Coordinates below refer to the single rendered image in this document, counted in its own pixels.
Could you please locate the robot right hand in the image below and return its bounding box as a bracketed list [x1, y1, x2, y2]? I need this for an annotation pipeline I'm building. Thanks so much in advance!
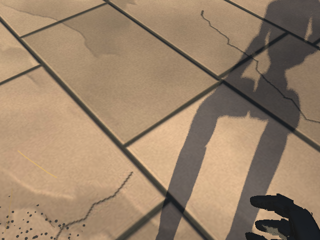
[245, 193, 320, 240]

